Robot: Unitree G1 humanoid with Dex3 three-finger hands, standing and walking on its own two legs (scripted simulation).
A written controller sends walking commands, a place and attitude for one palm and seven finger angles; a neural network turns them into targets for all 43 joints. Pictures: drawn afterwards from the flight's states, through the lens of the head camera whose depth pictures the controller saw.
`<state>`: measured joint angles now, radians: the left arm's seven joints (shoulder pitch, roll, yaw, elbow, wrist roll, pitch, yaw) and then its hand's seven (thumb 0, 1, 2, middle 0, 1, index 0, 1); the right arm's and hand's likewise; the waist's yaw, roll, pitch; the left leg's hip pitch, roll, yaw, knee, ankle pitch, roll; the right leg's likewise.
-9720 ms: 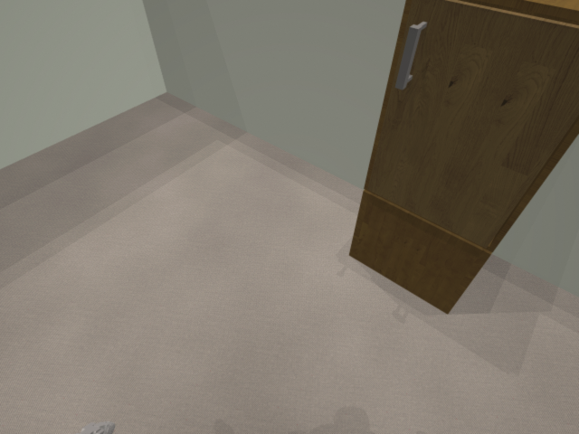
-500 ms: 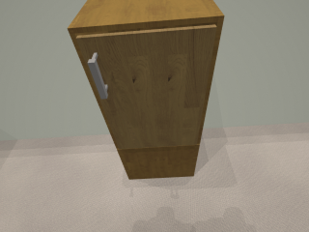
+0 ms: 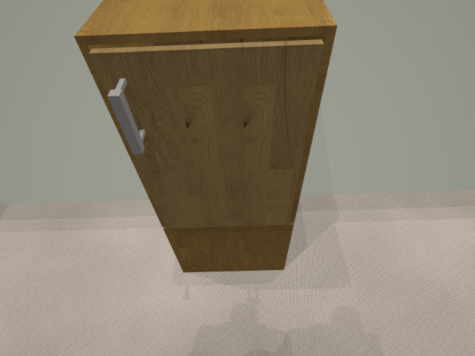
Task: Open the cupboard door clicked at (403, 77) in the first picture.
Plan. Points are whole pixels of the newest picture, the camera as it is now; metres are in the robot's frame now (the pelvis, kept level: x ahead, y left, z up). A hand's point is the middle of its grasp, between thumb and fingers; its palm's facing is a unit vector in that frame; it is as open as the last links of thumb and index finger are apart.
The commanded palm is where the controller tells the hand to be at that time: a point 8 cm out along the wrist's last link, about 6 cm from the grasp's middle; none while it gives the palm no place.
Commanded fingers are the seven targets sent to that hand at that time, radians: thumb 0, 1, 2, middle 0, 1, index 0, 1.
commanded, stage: raise the hand with hooked fingers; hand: left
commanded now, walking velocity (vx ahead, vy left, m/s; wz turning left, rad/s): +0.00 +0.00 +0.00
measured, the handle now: (130, 117) +0.51 +0.24 +0.13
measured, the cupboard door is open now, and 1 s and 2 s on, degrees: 0 0 0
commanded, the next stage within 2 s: none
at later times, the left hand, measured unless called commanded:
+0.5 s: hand (110, 351) +0.14 +0.21 -0.03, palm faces +0.17 -0.99 -0.02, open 8.9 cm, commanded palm +0.13 +0.26 +0.00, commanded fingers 0.00 0.32 0.65 -0.24 -0.68 -0.24 -0.68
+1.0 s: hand (69, 290) +0.20 +0.26 +0.06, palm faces +0.09 -0.99 -0.08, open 12.0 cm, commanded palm +0.17 +0.32 +0.07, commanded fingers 0.00 -0.27 0.40 -0.28 -1.05 -0.28 -1.05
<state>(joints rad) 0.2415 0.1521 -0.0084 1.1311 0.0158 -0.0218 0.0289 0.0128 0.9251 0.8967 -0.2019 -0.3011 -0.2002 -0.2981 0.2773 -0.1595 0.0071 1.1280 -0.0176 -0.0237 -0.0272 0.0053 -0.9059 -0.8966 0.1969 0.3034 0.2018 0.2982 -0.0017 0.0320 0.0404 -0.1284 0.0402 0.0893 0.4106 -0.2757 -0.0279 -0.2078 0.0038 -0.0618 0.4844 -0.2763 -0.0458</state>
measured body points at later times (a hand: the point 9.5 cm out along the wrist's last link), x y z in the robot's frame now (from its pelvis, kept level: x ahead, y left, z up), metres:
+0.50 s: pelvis -0.03 +0.01 -0.06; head +0.01 +0.01 +0.39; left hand +0.12 +0.26 -0.02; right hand +0.23 -0.23 -0.08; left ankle -0.04 +0.14 -0.74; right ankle -0.01 -0.09 -0.74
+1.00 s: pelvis -0.04 +0.04 -0.03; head -0.02 +0.04 +0.42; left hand +0.19 +0.32 +0.06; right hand +0.12 -0.20 -0.11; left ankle -0.04 +0.14 -0.74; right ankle -0.01 -0.08 -0.74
